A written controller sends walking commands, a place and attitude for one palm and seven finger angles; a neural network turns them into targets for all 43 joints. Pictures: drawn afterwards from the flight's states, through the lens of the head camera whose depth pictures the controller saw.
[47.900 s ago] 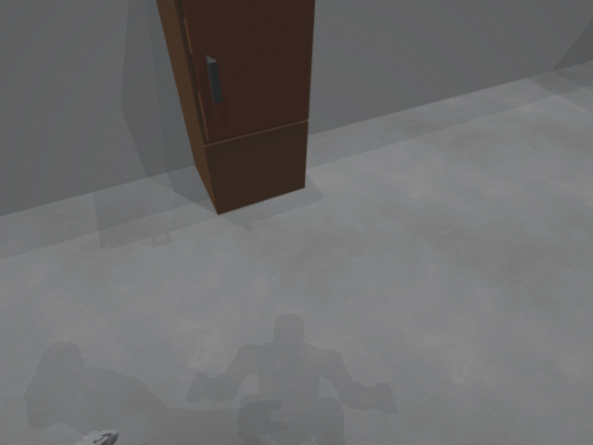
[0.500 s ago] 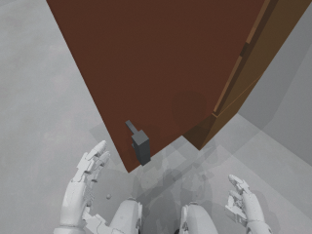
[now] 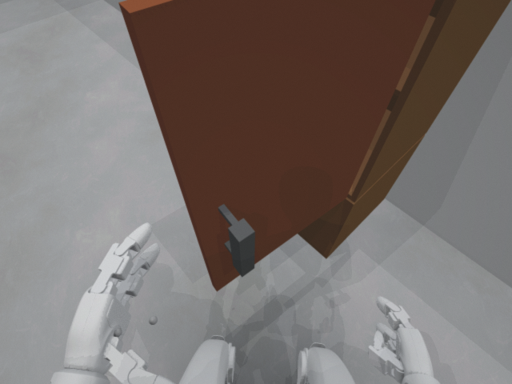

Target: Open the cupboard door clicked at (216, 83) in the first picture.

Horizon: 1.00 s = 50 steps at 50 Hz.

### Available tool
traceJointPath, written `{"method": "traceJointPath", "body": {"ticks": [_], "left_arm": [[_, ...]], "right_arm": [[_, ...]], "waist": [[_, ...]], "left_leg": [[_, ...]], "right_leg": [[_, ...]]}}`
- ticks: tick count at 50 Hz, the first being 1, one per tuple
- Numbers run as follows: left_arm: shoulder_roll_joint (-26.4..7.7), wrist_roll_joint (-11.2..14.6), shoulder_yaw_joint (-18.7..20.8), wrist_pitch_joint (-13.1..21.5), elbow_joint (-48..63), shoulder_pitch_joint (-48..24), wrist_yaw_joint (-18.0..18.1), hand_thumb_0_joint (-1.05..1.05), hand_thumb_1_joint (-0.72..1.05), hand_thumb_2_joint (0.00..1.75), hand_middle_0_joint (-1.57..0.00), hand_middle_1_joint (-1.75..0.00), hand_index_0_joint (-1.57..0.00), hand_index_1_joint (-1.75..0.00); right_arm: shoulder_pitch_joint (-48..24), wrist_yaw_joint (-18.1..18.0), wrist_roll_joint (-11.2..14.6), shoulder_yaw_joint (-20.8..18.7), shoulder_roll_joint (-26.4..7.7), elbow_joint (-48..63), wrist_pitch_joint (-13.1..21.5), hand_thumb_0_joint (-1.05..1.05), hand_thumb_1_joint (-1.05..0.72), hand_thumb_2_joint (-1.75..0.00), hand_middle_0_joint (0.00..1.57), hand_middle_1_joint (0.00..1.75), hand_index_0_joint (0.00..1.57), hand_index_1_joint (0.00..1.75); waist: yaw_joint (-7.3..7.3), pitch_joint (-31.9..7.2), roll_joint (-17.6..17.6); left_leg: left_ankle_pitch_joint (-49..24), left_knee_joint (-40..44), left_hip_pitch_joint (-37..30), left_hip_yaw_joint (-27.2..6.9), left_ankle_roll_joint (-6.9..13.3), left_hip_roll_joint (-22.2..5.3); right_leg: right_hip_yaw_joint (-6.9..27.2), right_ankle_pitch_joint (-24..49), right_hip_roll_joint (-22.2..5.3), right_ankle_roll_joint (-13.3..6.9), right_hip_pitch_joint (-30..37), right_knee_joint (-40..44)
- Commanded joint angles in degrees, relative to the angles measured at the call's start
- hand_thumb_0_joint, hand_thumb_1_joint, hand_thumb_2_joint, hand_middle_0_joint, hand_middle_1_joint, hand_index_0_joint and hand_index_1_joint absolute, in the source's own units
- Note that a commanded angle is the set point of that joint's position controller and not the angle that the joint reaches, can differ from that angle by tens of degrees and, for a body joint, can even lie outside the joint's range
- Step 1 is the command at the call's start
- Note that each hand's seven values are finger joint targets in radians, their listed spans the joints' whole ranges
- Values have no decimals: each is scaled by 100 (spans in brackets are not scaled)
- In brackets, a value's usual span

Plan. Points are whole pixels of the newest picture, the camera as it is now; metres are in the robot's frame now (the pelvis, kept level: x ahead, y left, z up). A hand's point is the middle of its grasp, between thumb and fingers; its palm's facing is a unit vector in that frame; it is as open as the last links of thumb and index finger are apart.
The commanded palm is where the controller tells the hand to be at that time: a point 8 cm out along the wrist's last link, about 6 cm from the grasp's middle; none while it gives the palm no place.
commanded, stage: draw the hand back to the body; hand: left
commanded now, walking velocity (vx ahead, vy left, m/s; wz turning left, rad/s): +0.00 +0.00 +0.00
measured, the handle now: (234, 240) +0.33 +0.06 +0.03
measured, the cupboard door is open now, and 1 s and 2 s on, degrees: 83 83 83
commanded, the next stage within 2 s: step back with the hand held close in 1.34 s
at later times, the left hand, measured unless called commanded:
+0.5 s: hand (60, 290) +0.20 +0.22 +0.16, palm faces +0.18 -0.91 -0.37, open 14.6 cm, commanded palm +0.17 +0.27 +0.20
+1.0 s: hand out of the picture +0.24 +0.27 +0.29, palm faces +0.45 -0.78 -0.43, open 8.7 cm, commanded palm +0.18 +0.30 +0.30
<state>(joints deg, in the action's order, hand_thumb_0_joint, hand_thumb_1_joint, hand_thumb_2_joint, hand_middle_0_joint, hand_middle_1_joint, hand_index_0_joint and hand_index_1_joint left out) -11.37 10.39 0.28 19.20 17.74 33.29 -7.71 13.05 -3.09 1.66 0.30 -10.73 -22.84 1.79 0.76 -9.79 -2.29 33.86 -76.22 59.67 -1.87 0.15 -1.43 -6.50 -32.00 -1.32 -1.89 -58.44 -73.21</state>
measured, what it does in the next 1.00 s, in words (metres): rises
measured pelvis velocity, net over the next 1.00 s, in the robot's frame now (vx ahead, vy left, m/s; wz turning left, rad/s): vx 0.05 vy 0.01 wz -0.01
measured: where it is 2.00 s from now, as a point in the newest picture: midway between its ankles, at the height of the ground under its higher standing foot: outside the picture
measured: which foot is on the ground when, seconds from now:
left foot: down 0.00-1.00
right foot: down 0.00-1.00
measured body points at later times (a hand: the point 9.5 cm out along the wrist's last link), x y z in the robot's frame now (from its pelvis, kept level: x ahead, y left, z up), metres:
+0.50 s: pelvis +0.04 +0.02 +0.08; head +0.04 +0.00 +0.53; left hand +0.19 +0.26 +0.18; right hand +0.22 -0.21 +0.02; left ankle +0.03 +0.11 -0.62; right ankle +0.04 -0.11 -0.62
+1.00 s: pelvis +0.05 +0.01 +0.12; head +0.03 -0.01 +0.57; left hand +0.21 +0.31 +0.31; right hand +0.24 -0.21 +0.04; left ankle +0.03 +0.11 -0.62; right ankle +0.04 -0.11 -0.62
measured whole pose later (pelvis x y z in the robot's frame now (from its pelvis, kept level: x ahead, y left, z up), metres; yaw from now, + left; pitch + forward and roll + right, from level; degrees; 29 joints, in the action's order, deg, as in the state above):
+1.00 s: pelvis +0.05 +0.01 +0.12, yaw -1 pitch -3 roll -1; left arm -21.0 3.4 19.6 3.3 25.6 27.8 7.1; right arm 12.0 -4.9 0.4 2.1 -13.4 -34.5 7.5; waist 3.9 -0.5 -4.0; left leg 17.7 -28.8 7.7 1.3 0.8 -0.3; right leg -3.7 -15.9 -0.5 -0.3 -7.9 -27.2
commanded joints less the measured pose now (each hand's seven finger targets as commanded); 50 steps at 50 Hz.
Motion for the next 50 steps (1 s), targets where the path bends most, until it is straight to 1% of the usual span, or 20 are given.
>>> {"method": "traceJointPath", "body": {"ticks": [1,8,10,13,14,15,16,20,21,23,25,26,28,32,37,41,43,44,48,50], "left_arm": [[-401,152,350,185,1153,301,27,0,-50,30,-15,-30,-15,-30],[-699,407,752,312,1416,426,-193,0,-50,30,-15,-30,-15,-30],[-755,464,884,253,1363,527,-233,0,-43,33,-15,-30,-15,-30],[-799,536,923,154,1560,481,-323,0,-32,37,-16,-30,-16,-30],[-1790,-380,1256,-460,1777,875,480,0,-29,39,-16,-30,-16,-30],[-1361,-490,1063,-840,1896,1052,862,0,-26,40,-16,-30,-16,-30],[-1064,-616,783,-1104,1946,1096,1067,0,-22,42,-16,-30,-16,-30],[-1228,-800,860,-1553,2089,720,1488,0,-8,48,-16,-30,-16,-30],[-1254,-832,869,-1594,2129,624,1546,0,-5,50,-17,-30,-17,-30],[-1337,-854,1012,-1654,2017,464,1643,0,2,52,-17,-30,-17,-30],[-1412,-857,1148,-1676,1900,216,1702,0,9,55,-17,-30,-17,-30],[-1390,-867,1127,-1645,2023,80,1711,0,13,57,-17,-30,-17,-30],[-1434,-866,1255,-1612,2020,8,1729,0,20,60,-18,-30,-18,-30],[-1525,-842,1539,-1557,2045,-6,1703,0,34,66,-18,-30,-18,-30],[-1670,-788,1954,-1472,1975,-265,1648,0,51,74,-19,-30,-19,-30],[-1783,-737,2221,-1374,1987,-527,1614,0,65,80,-19,-30,-19,-30],[-1887,-730,2393,-1311,2108,-750,1612,0,73,82,-19,-30,-19,-30],[-1938,-717,2499,-1282,2082,-790,1621,0,76,84,-19,-30,-19,-30],[-2049,-677,2750,-1197,1991,-1146,1616,0,90,90,-20,-30,-20,-30],[-1743,-682,2524,-1208,1612,-912,1559,0,90,90,-20,-30,-20,-30]], "right_arm": [[-235,-137,19,-258,-767,1047,342,0,-90,-90,20,30,20,30],[-125,-159,56,-210,-782,1025,489,0,-90,-90,20,30,20,30],[-163,-161,74,-207,-794,1001,513,0,-90,-90,20,30,20,30],[-107,-149,116,-197,-810,992,581,0,-90,-90,20,30,20,30],[-60,-336,45,-232,-818,1038,405,0,-90,-90,20,30,20,30],[-88,-381,6,-160,-708,1083,369,0,-90,-90,20,30,20,30],[-46,-395,21,-118,-679,1033,318,0,-90,-90,20,30,20,30],[-79,-438,-23,-48,-759,903,294,0,-90,-90,20,30,20,30],[-86,-448,-26,-32,-767,875,327,0,-90,-90,20,30,20,30],[-101,-464,-35,-4,-771,776,385,0,-90,-90,20,30,20,30],[-213,-472,-32,32,-802,687,441,0,-90,-90,20,30,20,30],[-227,-471,-33,57,-805,654,494,0,-90,-90,20,30,20,30],[-255,-441,-50,85,-790,535,596,0,-90,-90,20,30,20,30],[-363,-374,-68,93,-775,326,747,0,-90,-90,20,30,20,30],[-510,-308,-95,62,-769,102,821,0,-90,-90,20,30,20,30],[-651,-268,-114,36,-779,-34,854,0,-90,-90,20,30,20,30],[-685,-247,-124,25,-781,-107,873,0,-90,-90,20,30,20,30],[-678,-242,-136,18,-774,-145,883,0,-90,-90,20,30,20,30],[-800,-218,-142,-19,-791,-266,874,0,-90,-90,20,30,20,30],[-826,-194,-138,-51,-808,-336,851,0,-90,-90,20,30,20,30]], "waist": [[-116,-844,217],[-33,-718,-143],[3,-624,-169],[-51,-546,-170],[365,-951,-331],[211,-616,-430],[152,-386,-572],[72,-187,-15],[57,-130,-127],[71,-5,30],[96,227,96],[89,246,-117],[140,290,-210],[220,317,-146],[264,470,-131],[288,577,-50],[305,496,-298],[312,492,-159],[324,605,-165],[324,785,-187]], "left_leg": [[-764,1683,-1008,-98,112,262],[-1125,2208,-1717,-99,71,251],[-1272,2329,-1837,-105,76,249],[-1498,2512,-2150,-123,66,214],[-1798,2956,-2439,0,84,89],[-1846,3057,-2508,18,89,134],[-2055,3113,-2642,10,81,91],[-2430,3379,-3107,-49,118,28],[-2458,3467,-3251,-28,116,17],[-2343,3651,-3429,-17,121,22],[-2141,3893,-3578,-41,122,15],[-2183,3984,-3713,-35,121,28],[-2315,4184,-3905,-75,101,20],[-3027,4459,-4276,-42,67,-4],[-3377,4752,-4626,89,62,1],[-3457,4987,-4844,137,68,-17],[-3484,5066,-4986,170,66,0],[-3491,5096,-5018,189,71,6],[-3446,5249,-5134,224,77,10],[-3383,5305,-5152,265,87,7]], "right_leg": [[343,389,232,63,1417,1778],[231,816,260,38,1937,2097],[223,966,280,23,2124,2196],[155,1241,293,48,2257,2317],[480,1376,89,-27,2721,2591],[413,1454,93,0,2762,2726],[350,1539,73,21,2778,2765],[271,1805,90,66,3186,3158],[286,1852,73,78,3261,3238],[272,1833,61,88,3445,3435],[274,1700,59,83,3590,3668],[289,1731,44,83,3658,3720],[285,1808,36,72,3866,3849],[262,2331,37,83,4359,4079],[300,2758,40,92,4784,4435],[316,2911,49,97,5012,4668],[348,2948,49,88,5119,4768],[333,3011,53,93,5178,4811],[368,3045,61,94,5278,4977],[373,2988,58,91,5257,5079]]}}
